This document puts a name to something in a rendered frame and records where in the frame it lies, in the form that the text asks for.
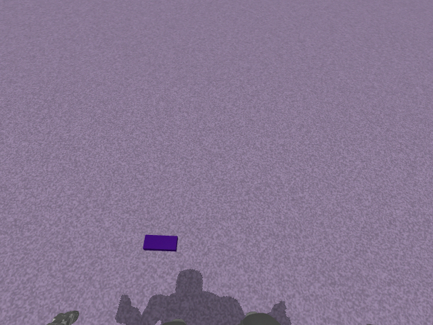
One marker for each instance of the small box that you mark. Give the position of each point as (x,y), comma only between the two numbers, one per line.
(160,243)

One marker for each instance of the left robot hand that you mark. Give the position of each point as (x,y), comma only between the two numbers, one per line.
(67,318)

